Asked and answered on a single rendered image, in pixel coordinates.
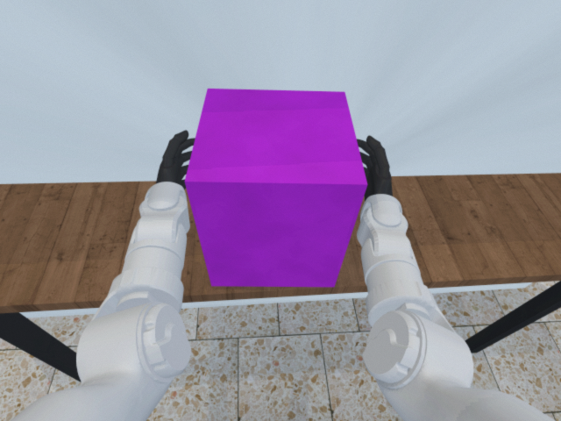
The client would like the table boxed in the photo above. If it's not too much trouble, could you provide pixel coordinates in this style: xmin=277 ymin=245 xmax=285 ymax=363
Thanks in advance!
xmin=0 ymin=173 xmax=561 ymax=382

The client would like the robot left upper arm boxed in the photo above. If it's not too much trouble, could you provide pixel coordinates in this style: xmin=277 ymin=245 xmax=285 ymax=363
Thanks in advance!
xmin=11 ymin=302 xmax=191 ymax=421

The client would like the robot right forearm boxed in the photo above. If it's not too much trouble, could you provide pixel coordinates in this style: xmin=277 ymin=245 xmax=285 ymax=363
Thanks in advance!
xmin=357 ymin=194 xmax=456 ymax=333

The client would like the right robot hand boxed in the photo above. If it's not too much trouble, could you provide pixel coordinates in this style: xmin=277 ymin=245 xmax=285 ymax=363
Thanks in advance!
xmin=357 ymin=135 xmax=393 ymax=200

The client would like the carton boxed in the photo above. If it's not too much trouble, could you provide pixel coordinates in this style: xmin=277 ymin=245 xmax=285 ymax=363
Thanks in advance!
xmin=185 ymin=89 xmax=368 ymax=287

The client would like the robot right upper arm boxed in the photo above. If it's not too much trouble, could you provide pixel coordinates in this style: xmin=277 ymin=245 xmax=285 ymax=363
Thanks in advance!
xmin=363 ymin=310 xmax=556 ymax=421

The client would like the robot left forearm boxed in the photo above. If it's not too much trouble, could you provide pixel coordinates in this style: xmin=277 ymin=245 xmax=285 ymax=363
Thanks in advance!
xmin=76 ymin=182 xmax=190 ymax=380

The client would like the left robot hand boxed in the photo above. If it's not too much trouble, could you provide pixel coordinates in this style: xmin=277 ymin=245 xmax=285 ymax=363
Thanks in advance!
xmin=156 ymin=130 xmax=195 ymax=189

